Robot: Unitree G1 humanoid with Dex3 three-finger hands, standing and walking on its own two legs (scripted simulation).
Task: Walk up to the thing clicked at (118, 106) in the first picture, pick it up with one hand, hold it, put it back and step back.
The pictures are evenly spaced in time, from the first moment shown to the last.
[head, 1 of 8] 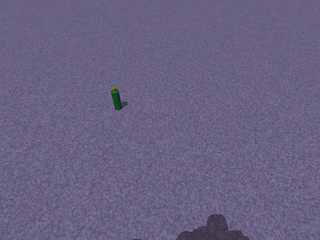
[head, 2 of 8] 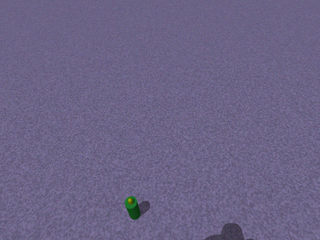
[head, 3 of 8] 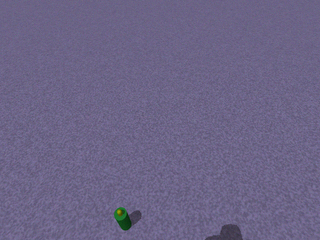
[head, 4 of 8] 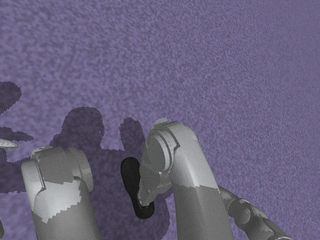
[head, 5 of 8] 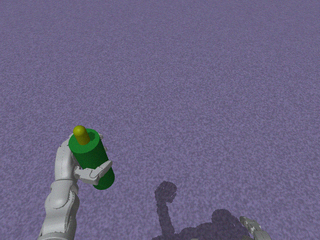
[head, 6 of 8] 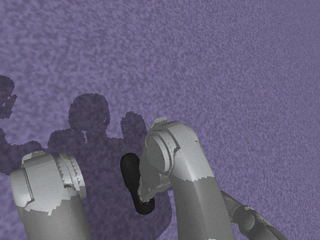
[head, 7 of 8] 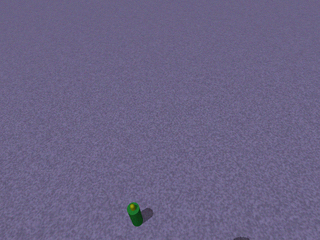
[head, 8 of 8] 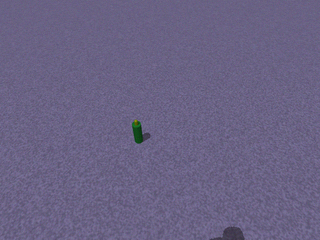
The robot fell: no
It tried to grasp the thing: yes
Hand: left
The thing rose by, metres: 0.66
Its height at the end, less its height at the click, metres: +0.00
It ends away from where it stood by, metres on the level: 0.01
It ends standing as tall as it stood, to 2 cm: yes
